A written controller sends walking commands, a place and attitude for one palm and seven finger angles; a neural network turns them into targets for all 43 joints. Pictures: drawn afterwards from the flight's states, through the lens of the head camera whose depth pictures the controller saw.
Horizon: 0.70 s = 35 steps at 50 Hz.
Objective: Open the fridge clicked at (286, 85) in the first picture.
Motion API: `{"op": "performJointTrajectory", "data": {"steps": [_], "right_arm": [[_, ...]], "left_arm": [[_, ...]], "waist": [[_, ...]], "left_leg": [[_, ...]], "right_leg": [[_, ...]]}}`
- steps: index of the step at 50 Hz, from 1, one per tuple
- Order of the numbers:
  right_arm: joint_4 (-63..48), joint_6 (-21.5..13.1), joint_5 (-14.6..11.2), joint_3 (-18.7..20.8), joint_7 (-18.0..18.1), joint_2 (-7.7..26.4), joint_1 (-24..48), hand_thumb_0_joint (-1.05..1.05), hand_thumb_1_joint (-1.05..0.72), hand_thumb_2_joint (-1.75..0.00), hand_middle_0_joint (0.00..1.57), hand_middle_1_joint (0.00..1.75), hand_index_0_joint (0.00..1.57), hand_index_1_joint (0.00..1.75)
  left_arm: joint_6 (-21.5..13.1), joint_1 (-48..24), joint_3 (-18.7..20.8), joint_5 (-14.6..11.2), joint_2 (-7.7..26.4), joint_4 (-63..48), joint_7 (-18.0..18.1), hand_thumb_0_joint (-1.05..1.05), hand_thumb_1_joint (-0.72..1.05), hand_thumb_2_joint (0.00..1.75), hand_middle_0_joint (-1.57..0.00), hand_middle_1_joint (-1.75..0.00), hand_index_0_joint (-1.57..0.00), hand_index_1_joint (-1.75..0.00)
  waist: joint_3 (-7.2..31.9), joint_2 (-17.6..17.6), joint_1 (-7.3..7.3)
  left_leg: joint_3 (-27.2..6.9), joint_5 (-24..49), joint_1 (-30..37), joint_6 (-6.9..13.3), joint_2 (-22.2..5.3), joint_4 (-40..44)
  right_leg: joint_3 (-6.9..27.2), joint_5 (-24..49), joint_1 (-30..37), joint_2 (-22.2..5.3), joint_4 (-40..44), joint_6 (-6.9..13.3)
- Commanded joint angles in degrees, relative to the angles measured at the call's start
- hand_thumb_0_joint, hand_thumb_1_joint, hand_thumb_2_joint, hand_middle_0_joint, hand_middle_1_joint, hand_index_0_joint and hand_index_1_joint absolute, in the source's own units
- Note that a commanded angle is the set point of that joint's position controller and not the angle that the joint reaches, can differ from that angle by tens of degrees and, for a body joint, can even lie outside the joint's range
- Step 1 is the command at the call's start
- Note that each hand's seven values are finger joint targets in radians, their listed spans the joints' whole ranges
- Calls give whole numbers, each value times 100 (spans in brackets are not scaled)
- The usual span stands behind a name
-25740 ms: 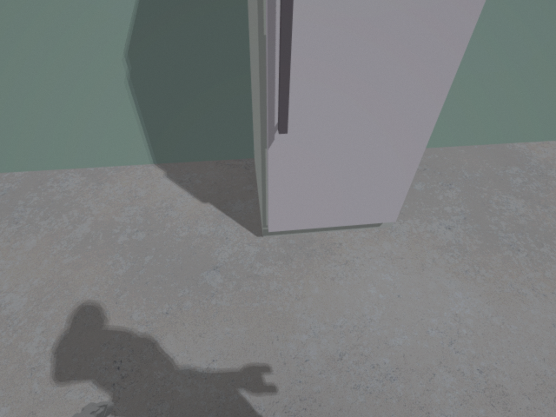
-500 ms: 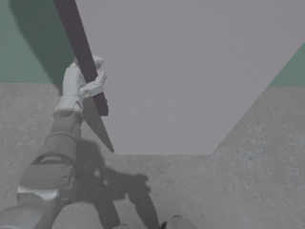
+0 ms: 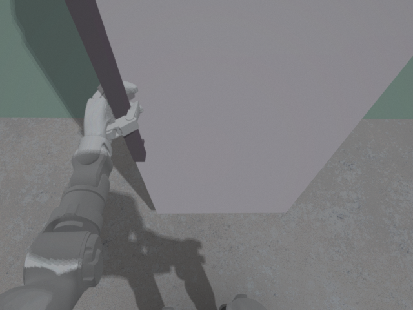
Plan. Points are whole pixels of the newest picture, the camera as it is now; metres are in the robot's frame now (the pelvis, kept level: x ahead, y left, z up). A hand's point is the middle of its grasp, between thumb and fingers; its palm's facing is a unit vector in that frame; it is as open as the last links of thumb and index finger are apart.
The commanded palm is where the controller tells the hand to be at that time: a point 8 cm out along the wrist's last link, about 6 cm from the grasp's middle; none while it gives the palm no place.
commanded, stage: grip the handle and tug to test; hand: left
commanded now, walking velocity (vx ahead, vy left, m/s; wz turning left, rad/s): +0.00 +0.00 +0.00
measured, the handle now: (119, 89) +0.51 +0.16 +0.12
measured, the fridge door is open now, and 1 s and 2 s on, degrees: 0 15 47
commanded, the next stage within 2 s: pull the door a little, standing still in 0.26 s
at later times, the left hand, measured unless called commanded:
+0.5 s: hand (131, 136) +0.42 +0.13 +0.09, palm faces -0.02 -1.00 -0.01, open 6.1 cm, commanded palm +0.38 +0.19 +0.09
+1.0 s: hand (136, 186) +0.31 +0.11 +0.09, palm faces +0.02 -1.00 -0.10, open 6.6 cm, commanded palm +0.28 +0.17 +0.09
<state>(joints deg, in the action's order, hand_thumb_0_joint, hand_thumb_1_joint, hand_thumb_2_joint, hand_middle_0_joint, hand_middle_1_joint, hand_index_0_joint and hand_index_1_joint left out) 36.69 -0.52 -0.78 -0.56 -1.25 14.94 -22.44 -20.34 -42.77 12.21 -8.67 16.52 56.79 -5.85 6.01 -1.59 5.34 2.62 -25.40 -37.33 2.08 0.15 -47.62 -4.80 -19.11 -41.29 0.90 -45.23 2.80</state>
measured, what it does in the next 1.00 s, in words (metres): stands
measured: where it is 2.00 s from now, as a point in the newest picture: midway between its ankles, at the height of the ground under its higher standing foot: outside the picture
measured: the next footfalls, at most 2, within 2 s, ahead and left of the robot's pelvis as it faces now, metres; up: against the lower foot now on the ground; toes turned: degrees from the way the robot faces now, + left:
left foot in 1.74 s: -0.03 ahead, +0.01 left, +0.00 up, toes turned +18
right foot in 1.88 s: +0.04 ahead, -0.41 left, +0.00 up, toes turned +27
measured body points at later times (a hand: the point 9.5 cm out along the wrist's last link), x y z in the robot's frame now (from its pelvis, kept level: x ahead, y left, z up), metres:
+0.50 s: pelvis +0.02 +0.00 +0.01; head +0.08 +0.00 +0.46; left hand +0.41 +0.19 +0.09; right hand +0.13 -0.25 -0.11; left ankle -0.03 +0.09 -0.70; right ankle +0.02 -0.09 -0.70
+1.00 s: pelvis +0.00 +0.00 +0.03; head +0.02 -0.01 +0.48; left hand +0.31 +0.17 +0.10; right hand +0.16 -0.23 -0.07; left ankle -0.03 +0.09 -0.70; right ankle +0.03 -0.09 -0.70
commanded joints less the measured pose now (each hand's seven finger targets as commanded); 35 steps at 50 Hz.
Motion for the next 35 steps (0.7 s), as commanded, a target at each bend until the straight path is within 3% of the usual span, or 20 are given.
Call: {"op": "performJointTrajectory", "data": {"steps": [1, 2, 4, 5, 6, 9, 12, 14, 16, 18, 19, 20, 22, 25, 29, 33, 34, 35], "right_arm": [[-582, -137, -36, 308, 30, 825, -420, 0, -90, -90, 20, 30, 20, 30], [-598, -130, -36, 321, 23, 824, -429, 0, -90, -90, 20, 30, 20, 30], [-662, -129, -56, 322, 6, 815, -385, 0, -90, -90, 20, 30, 20, 30], [-689, -131, -59, 313, -12, 777, -345, 0, -90, -90, 20, 30, 20, 30], [-700, -134, -68, 334, -19, 783, -344, 0, -90, -90, 20, 30, 20, 30], [-767, -167, -71, 366, -40, 759, -302, 0, -90, -90, 20, 30, 20, 30], [-841, -195, -74, 368, -61, 720, -236, 0, -90, -90, 20, 30, 20, 30], [-799, -188, -79, 369, -27, 734, -196, 0, -90, -90, 20, 30, 20, 30], [-765, -179, -73, 378, 6, 722, -179, 0, -90, -90, 20, 30, 20, 30], [-771, -182, -66, 357, 51, 727, -122, 0, -90, -90, 20, 30, 20, 30], [-663, -153, -60, 358, 98, 768, -127, 0, -90, -90, 20, 30, 20, 30], [-658, -114, -48, 339, 125, 771, -133, 0, -90, -90, 20, 30, 20, 30], [-809, -134, -64, 301, 123, 675, 36, 0, -90, -90, 20, 30, 20, 30], [-934, -147, -87, 269, 115, 627, 207, 0, -90, -90, 20, 30, 20, 30], [-1173, -178, -102, 242, 98, 600, 439, 0, -90, -90, 20, 30, 20, 30], [-1400, -201, -126, 216, 90, 583, 692, 0, -90, -90, 20, 30, 20, 30], [-1390, -208, -148, 211, 119, 591, 775, 0, -90, -90, 20, 30, 20, 30], [-1404, -41, -249, 155, 415, 406, 1003, 0, -90, -90, 20, 30, 20, 30]], "left_arm": [[-486, -1911, -350, 80, 325, -1743, -236, 0, 90, 90, -45, -140, -45, -140], [-446, -1619, -192, 36, 408, -1751, -222, 0, 90, 90, -45, -140, -45, -140], [-417, -1330, -249, 19, 394, -2091, -237, 0, 90, 90, -45, -140, -45, -140], [-383, -1258, -465, 20, 149, -2209, -255, 0, 90, 90, -45, -140, -45, -140], [-349, -1113, -427, -4, 159, -2290, -239, 0, 90, 90, -45, -140, -45, -140], [-297, -713, -493, -31, 70, -2866, -189, 0, 90, 90, -45, -140, -45, -140], [-204, -108, -604, -48, -73, -3321, -160, 0, 90, 90, -45, -140, -45, -140], [-138, -269, -586, -7, 16, -3399, -113, 0, 90, 90, -45, -140, -45, -140], [-78, -247, -540, 20, 59, -3440, -81, 0, 90, 90, -45, -140, -45, -140], [-42, -528, -696, 50, -45, -3498, -65, 0, 90, 90, -45, -140, -45, -140], [-27, -801, -323, 97, 431, -3311, -31, 0, 90, 90, -45, -140, -45, -140], [6, -491, -29, 141, 724, -3045, -38, 0, 90, 90, -45, -140, -45, -140], [30, -53, -281, 79, 337, -3285, -135, 0, 90, 90, -45, -140, -45, -140], [63, 480, -342, 7, 212, -3495, -229, 0, 90, 90, -45, -140, -45, -140], [57, 1213, -329, -81, 215, -4099, -263, 0, 90, 90, -45, -140, -45, -140], [137, 2146, -432, -138, 103, -4671, -281, 0, 90, 90, -45, -140, -45, -140], [132, 1658, -394, -131, 261, -5002, -239, 0, 90, 90, -45, -140, -45, -140], [160, 79, -86, 363, 1362, -5819, 336, 0, 90, 90, -45, -140, -45, -140]], "waist": [[2436, -190, 47], [2454, 12, -38], [2529, -195, -98], [2455, -285, -61], [2391, -107, -86], [2513, -200, -140], [2442, 22, -205], [2248, -93, -137], [2135, 115, -103], [1951, 107, -8], [1924, 128, -20], [1861, 171, -136], [1987, 141, -215], [2075, -74, -361], [2114, 90, -518], [1895, 229, -619], [1766, 130, -480], [1872, 293, -386]], "left_leg": [[-408, 2830, 1204, -104, -8, 507], [-388, 2907, 1169, -87, -8, 505], [-402, 3296, 1312, -109, -41, 499], [-401, 3429, 1408, -122, -58, 513], [-406, 3437, 1376, -118, -70, 509], [-398, 3927, 1598, -128, -107, 508], [-349, 4016, 1529, -92, -114, 565], [-363, 3991, 1575, -105, -111, 569], [-339, 3837, 1504, -91, -100, 590], [-349, 3649, 1514, -80, -74, 617], [-367, 3424, 1414, -91, -56, 606], [-352, 3332, 1249, -83, -22, 645], [-286, 3336, 1237, -61, 15, 695], [-265, 3431, 1350, -88, 21, 729], [-264, 3380, 1280, -78, 15, 828], [-195, 2974, 1187, -44, 41, 932], [-200, 2749, 1239, -44, 39, 976], [-299, 1619, 1345, 61, -49, 1073]], "right_leg": [[325, 2387, 1723, 97, 288, -99], [324, 2498, 1862, 101, 301, -97], [319, 2668, 1886, 92, 263, -93], [295, 2697, 1816, 92, 281, -98], [290, 2701, 1839, 100, 300, -103], [295, 2997, 1962, 87, 301, -109], [310, 3231, 2208, 60, 336, -122], [301, 3194, 2106, 62, 358, -127], [304, 3225, 2174, 57, 396, -145], [286, 3107, 2082, 46, 439, -150], [315, 3014, 2074, 38, 427, -150], [339, 3017, 2222, 27, 406, -133], [348, 3166, 2439, -14, 424, -133], [348, 3153, 2544, -37, 431, -114], [345, 3175, 2839, -53, 431, -95], [367, 3051, 3034, -75, 532, -98], [384, 2938, 2916, -74, 605, -118], [1170, 2072, 3538, -773, 1370, -86]]}}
